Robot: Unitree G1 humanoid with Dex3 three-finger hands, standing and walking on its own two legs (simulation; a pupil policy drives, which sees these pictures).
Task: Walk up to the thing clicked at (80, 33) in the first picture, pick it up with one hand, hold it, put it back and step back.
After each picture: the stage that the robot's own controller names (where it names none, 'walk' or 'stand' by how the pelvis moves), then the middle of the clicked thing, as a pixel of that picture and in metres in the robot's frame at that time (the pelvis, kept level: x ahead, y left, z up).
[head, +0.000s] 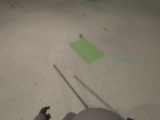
stand; (80, 35) +1.97 +0.25 -0.72
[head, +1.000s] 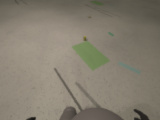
walk; (84, 38) +1.84 +0.16 -0.70
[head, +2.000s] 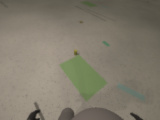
walk; (75, 52) +1.27 +0.23 -0.71
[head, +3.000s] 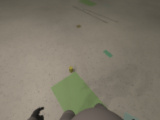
walk; (70, 69) +0.80 +0.25 -0.71
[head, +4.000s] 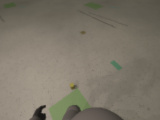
walk; (72, 86) +0.50 +0.25 -0.69
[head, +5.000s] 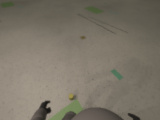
stand; (71, 97) +0.37 +0.20 -0.72
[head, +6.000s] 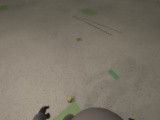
stand; (69, 99) +0.36 +0.22 -0.72
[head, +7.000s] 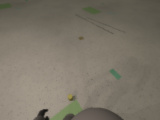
stand; (70, 97) +0.37 +0.22 -0.73
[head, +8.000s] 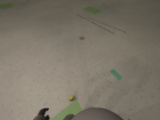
stand; (70, 98) +0.36 +0.21 -0.73
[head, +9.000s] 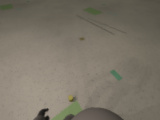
stand; (70, 98) +0.36 +0.21 -0.73
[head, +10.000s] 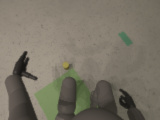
go down; (66, 66) +0.43 +0.20 -0.44
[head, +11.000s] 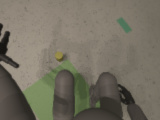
go down; (59, 56) +0.46 +0.23 -0.31
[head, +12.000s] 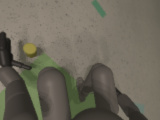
close in; (30, 51) +0.44 +0.28 -0.23
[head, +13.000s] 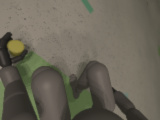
close; (16, 49) +0.43 +0.29 -0.22
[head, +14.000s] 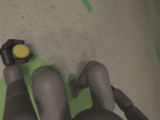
lift; (21, 52) +0.41 +0.26 -0.23
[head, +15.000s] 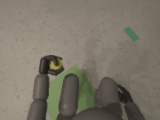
lift; (57, 66) +0.33 +0.22 -0.03
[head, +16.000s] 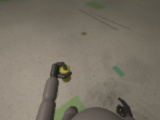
hold; (65, 73) +0.33 +0.17 +0.02
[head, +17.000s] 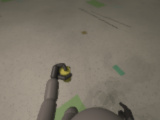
hold; (66, 74) +0.32 +0.17 +0.01
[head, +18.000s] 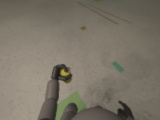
crouch; (66, 75) +0.32 +0.16 -0.02
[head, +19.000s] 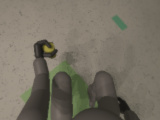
crouch; (50, 51) +0.46 +0.22 -0.10
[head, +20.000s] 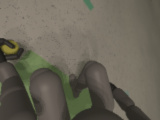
lower; (12, 51) +0.43 +0.30 -0.23
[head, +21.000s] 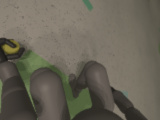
lower; (12, 50) +0.43 +0.30 -0.23
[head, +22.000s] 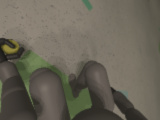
lower; (12, 50) +0.43 +0.30 -0.23
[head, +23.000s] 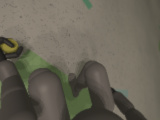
lower; (11, 49) +0.43 +0.30 -0.23
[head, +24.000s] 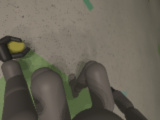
draw back; (17, 49) +0.43 +0.28 -0.23
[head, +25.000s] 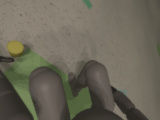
rise; (15, 49) +0.43 +0.28 -0.23
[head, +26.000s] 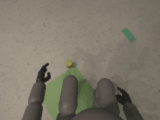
walk; (69, 64) +0.45 +0.19 -0.42
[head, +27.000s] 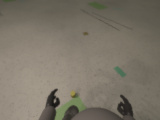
stand; (72, 94) +0.39 +0.17 -0.66
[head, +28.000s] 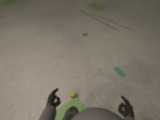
stand; (72, 95) +0.39 +0.18 -0.67
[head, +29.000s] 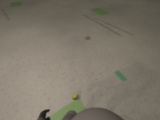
stand; (74, 96) +0.39 +0.16 -0.71
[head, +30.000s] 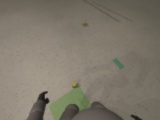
walk; (74, 85) +0.44 +0.13 -0.70
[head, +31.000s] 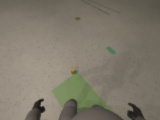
walk; (73, 71) +0.64 +0.19 -0.70
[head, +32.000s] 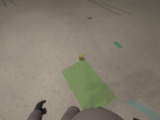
stand; (80, 57) +0.99 +0.17 -0.69
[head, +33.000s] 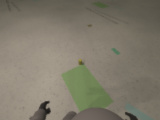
stand; (80, 62) +1.02 +0.16 -0.72
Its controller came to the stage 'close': yes
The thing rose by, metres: 0.71
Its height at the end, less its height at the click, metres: +0.00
